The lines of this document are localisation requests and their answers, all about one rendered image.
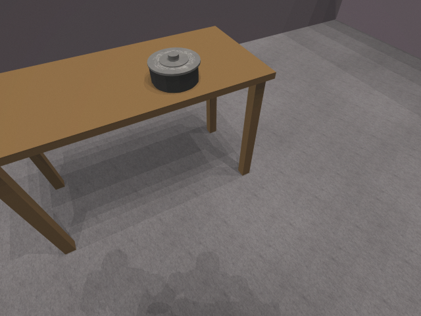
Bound pot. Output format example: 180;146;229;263
149;68;199;93

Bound table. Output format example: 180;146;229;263
0;26;276;254

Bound lid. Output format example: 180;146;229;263
147;47;201;76

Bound knob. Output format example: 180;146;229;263
168;51;179;60

